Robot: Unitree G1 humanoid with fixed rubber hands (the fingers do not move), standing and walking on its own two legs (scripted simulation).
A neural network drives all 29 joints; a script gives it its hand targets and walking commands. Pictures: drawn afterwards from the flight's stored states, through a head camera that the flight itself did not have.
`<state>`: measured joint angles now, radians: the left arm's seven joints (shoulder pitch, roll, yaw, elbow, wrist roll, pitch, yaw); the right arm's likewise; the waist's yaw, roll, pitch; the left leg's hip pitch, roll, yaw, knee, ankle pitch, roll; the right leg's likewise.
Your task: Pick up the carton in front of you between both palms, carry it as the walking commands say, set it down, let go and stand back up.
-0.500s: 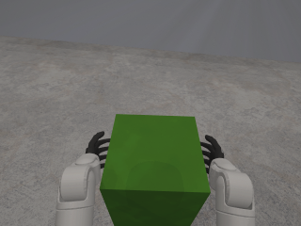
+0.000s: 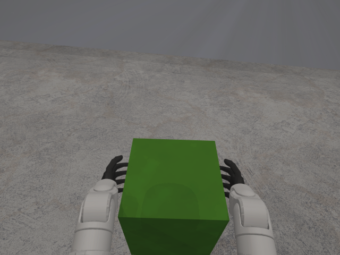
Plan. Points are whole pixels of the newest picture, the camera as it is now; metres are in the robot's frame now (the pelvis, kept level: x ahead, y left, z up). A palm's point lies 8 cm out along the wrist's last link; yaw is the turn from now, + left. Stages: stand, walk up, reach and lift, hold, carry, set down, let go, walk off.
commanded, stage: carry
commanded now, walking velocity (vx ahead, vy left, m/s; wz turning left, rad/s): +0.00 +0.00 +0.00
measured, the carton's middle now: (171, 199) +0.29 +0.00 -0.03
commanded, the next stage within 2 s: hold in 1.00 s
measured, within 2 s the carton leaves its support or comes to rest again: neither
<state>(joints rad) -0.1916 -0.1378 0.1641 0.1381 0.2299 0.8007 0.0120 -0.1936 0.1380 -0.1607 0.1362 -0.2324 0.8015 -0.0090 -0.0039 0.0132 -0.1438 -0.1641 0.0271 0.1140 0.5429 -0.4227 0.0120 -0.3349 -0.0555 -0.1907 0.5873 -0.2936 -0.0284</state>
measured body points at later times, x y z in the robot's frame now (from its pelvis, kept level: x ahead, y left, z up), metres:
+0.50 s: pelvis -0.04 +0.00 +0.00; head -0.07 +0.00 +0.45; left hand +0.27 +0.15 +0.05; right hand +0.27 -0.15 +0.04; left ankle -0.09 +0.10 -0.73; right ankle +0.01 -0.10 -0.73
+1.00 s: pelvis -0.05 +0.00 +0.01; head -0.08 +0.00 +0.45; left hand +0.26 +0.15 +0.05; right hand +0.25 -0.15 +0.04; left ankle -0.09 +0.10 -0.73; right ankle +0.01 -0.10 -0.73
